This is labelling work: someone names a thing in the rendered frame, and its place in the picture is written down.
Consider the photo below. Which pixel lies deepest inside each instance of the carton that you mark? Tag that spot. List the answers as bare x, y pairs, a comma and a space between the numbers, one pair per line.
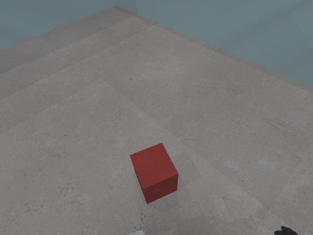
155, 171

